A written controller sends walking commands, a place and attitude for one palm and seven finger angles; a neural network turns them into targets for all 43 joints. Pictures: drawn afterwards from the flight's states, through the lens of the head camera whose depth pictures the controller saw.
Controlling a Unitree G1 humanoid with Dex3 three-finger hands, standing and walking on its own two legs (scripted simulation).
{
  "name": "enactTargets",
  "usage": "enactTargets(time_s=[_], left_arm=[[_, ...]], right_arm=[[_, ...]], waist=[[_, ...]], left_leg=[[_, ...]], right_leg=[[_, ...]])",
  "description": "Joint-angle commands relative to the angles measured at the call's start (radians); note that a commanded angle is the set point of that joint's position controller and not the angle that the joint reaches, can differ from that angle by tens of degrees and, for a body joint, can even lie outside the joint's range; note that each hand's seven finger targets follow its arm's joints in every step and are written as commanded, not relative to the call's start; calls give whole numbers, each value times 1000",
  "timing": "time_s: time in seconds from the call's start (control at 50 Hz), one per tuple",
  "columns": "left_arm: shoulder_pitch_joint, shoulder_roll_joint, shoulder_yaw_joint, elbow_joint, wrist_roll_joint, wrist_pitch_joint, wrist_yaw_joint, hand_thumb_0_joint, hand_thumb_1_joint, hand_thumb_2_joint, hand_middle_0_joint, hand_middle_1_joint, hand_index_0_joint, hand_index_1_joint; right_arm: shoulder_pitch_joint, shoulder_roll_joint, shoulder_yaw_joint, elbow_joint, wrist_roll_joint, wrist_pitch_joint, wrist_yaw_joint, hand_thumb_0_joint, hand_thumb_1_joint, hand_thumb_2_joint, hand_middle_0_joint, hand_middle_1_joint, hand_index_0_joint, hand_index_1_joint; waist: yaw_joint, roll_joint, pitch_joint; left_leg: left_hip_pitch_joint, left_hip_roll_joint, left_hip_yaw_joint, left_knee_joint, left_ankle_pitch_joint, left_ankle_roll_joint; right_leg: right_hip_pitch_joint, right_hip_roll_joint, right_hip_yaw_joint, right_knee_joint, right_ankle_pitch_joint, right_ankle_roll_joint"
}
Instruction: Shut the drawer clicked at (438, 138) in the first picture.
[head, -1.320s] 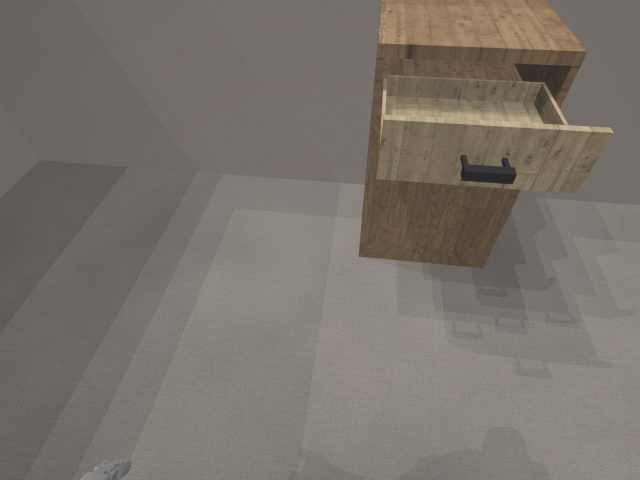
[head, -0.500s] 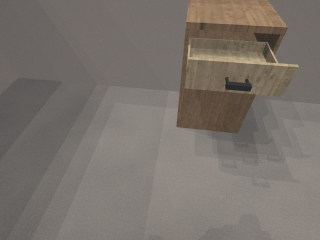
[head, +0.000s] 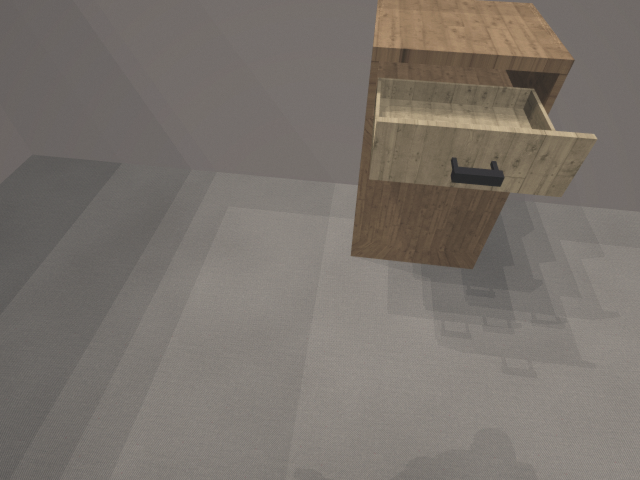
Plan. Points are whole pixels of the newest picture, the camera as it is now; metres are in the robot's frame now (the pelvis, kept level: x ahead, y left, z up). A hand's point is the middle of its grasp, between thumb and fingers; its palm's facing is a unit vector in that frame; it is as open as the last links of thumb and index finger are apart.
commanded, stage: look at it before walking up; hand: left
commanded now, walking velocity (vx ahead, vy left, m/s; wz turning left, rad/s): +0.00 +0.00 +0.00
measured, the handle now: (475, 170) +0.75 -0.30 -0.05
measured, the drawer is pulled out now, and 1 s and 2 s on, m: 0.30 0.30 0.30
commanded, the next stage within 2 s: walk to a spot facing it in 0.12 s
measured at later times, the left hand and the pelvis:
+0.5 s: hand out of the picture +0.06 +0.22 -0.17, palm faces -0.09 -0.95 -0.30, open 7.4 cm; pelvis -0.01 +0.00 -0.01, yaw -7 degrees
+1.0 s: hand out of the picture +0.06 +0.18 -0.16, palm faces -0.27 -0.93 -0.26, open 7.4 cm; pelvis -0.04 +0.00 -0.01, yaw -23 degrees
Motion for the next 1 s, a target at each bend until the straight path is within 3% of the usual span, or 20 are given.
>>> enactTargets(time_s=[0.0, 0.24, 0.3, 0.34, 0.42, 0.46, 0.5, 0.52, 0.54, 0.56, 0.58, 0.6, 0.62, 0.64, 0.66, 0.7, 0.76, 0.84, 0.92, 0.98], left_arm=[[-33, 198, 43, -60, -2, -25, 11, 0, 900, 900, -200, -300, -200, -300], [-28, 208, 47, -60, -2, -24, 10, 0, 900, 900, -200, -300, -200, -300], [22, 123, 45, -69, -2, 3, 14, 0, 900, 900, -200, -300, -200, -300], [47, 105, 50, -92, 0, 19, 13, 0, 900, 900, -200, -300, -200, -300], [64, 87, 65, -149, 5, 38, 1, 0, 900, 900, -200, -300, -200, -300], [90, 62, 71, -170, 7, 45, -5, 0, 900, 900, -200, -300, -200, -300], [127, 37, 81, -186, 7, 50, -10, 0, 900, 900, -200, -300, -200, -300], [166, 27, 85, -184, 7, 46, -13, 0, 900, 900, -200, -300, -200, -300], [220, 30, 90, -175, 11, 38, -13, 0, 900, 900, -200, -300, -200, -300], [257, 100, 105, -174, 21, 23, -5, 0, 900, 900, -200, -300, -200, -300], [265, 178, 116, -185, 19, 11, 10, 0, 900, 900, -200, -300, -200, -300], [282, 156, 117, -187, 8, 10, 23, 0, 900, 900, -200, -300, -200, -300], [213, 126, 115, -195, 8, 12, 24, 0, 900, 900, -200, -300, -200, -300], [168, 102, 109, -213, 4, 10, 21, 0, 900, 900, -200, -300, -200, -300], [155, 88, 109, -224, 2, 8, 21, 0, 900, 900, -200, -300, -200, -300], [157, 74, 111, -229, 4, 5, 20, 0, 900, 900, -200, -300, -200, -300], [189, 72, 117, -222, 6, 8, 18, 0, 900, 900, -200, -300, -200, -300], [206, 74, 124, -223, 8, 16, 11, 0, 900, 900, -200, -300, -200, -300], [191, 85, 130, -234, 13, 25, 10, 0, 900, 900, -200, -300, -200, -300], [149, 99, 134, -254, 15, 33, 11, 0, 900, 900, -200, -300, -200, -300]], right_arm=[[-33, -190, -33, -57, 4, -26, -14, 0, -900, -900, 200, 300, 200, 300], [-29, -202, -40, -56, 4, -26, -18, 0, -900, -900, 200, 300, 200, 300], [30, -107, -33, -65, 3, -12, -24, 0, -900, -900, 200, 300, 200, 300], [49, -97, -42, -91, 3, 1, -29, 0, -900, -900, 200, 300, 200, 300], [42, -123, -71, -155, -1, 14, -32, 0, -900, -900, 200, 300, 200, 300], [25, -128, -83, -183, -2, 11, -29, 0, -900, -900, 200, 300, 200, 300], [-13, -126, -91, -212, -6, 8, -28, 0, -900, -900, 200, 300, 200, 300], [-35, -121, -94, -221, -8, 10, -28, 0, -900, -900, 200, 300, 200, 300], [-39, -113, -94, -228, -7, 14, -27, 0, -900, -900, 200, 300, 200, 300], [-18, -64, -90, -241, -1, 24, -23, 0, -900, -900, 200, 300, 200, 300], [-19, 0, -73, -277, 5, 26, -20, 0, -900, -900, 200, 300, 200, 300], [-47, -28, -76, -274, 4, 34, -27, 0, -900, -900, 200, 300, 200, 300], [-37, -26, -84, -261, 6, 30, -28, 0, -900, -900, 200, 300, 200, 300], [-15, -26, -83, -245, 3, 27, -24, 0, -900, -900, 200, 300, 200, 300], [-2, -13, -84, -235, 0, 27, -20, 0, -900, -900, 200, 300, 200, 300], [14, 1, -83, -230, -4, 32, -21, 0, -900, -900, 200, 300, 200, 300], [-3, 14, -83, -241, -4, 32, -22, 0, -900, -900, 200, 300, 200, 300], [-23, 21, -83, -265, -3, 30, -25, 0, -900, -900, 200, 300, 200, 300], [-31, 22, -80, -286, 5, 23, -28, 0, -900, -900, 200, 300, 200, 300], [18, 20, -79, -293, 14, 14, -33, 0, -900, -900, 200, 300, 200, 300]], waist=[[3, -4, -56], [1, -12, -45], [-3, -10, -59], [-4, -3, -45], [4, 80, -10], [19, 154, -3], [42, 174, -3], [64, 149, -11], [87, 90, -16], [94, -181, -27], [80, -368, -14], [93, -297, -41], [50, -188, -13], [30, -114, -22], [25, -67, -44], [20, -100, -56], [38, -87, -63], [52, -125, -65], [61, -146, -70], [46, -173, -92]], left_leg=[[12, 108, -91, -60, 136, 37], [42, 115, -71, -45, 156, 35], [42, 124, -21, 13, 166, 20], [37, 135, -7, 35, 134, 21], [-19, 216, -47, 15, 37, 65], [-73, 301, -82, -19, 73, 123], [-114, 351, -51, 6, 139, 158], [-137, 338, -12, 77, 162, 139], [-179, 289, 50, 210, 131, 92], [-273, 150, 142, 471, -64, 7], [-462, 15, 103, 697, -401, -41], [-435, 31, -49, 766, -375, -26], [-470, 44, -67, 813, -295, -26], [-455, 61, -67, 816, -219, -35], [-425, 65, -54, 800, -178, -42], [-415, 56, -48, 780, -149, -51], [-417, 40, -41, 717, -154, -56], [-401, 17, -40, 622, -167, -53], [-320, -8, -44, 456, -205, -39], [-216, -34, -48, 293, -211, -17]], right_leg=[[-2, -120, 103, -65, 153, -23], [-21, -116, 120, -60, 210, -30], [-54, -107, 139, 8, 283, -26], [-110, -90, 147, 54, 264, -24], [-209, -25, 107, 211, 139, -11], [-216, 1, 39, 376, -91, 3], [-192, -37, -8, 445, -236, 13], [-141, -48, -8, 378, -199, 9], [-67, -48, -12, 238, -77, 6], [-23, -150, 194, 24, 140, -32], [-8, -364, 545, -97, 387, -144], [-34, -335, 565, -123, 369, -143], [-25, -304, 513, -89, 315, -167], [-30, -264, 440, -67, 293, -184], [-40, -236, 393, -56, 284, -177], [-48, -213, 372, -68, 224, -171], [-25, -195, 386, -68, 179, -171], [-11, -170, 429, -79, 129, -168], [-43, -154, 489, -82, 109, -172], [-77, -139, 524, -67, 154, -155]])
